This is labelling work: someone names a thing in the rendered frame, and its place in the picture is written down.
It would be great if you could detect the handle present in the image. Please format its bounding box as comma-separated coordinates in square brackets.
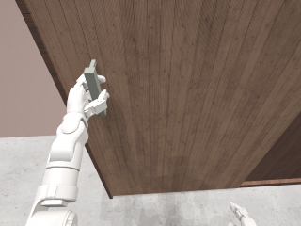
[84, 59, 106, 117]

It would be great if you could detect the robot left upper arm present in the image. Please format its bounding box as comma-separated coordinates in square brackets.
[27, 210, 78, 226]

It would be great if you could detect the robot left forearm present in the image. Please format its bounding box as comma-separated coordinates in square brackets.
[24, 112, 88, 226]

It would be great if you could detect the left robot hand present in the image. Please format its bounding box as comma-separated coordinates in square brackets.
[67, 74, 110, 121]

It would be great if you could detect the right robot hand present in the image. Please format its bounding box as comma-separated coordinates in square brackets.
[228, 202, 257, 226]

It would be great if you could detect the wardrobe door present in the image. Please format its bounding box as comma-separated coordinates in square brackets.
[25, 0, 301, 196]
[245, 111, 301, 182]

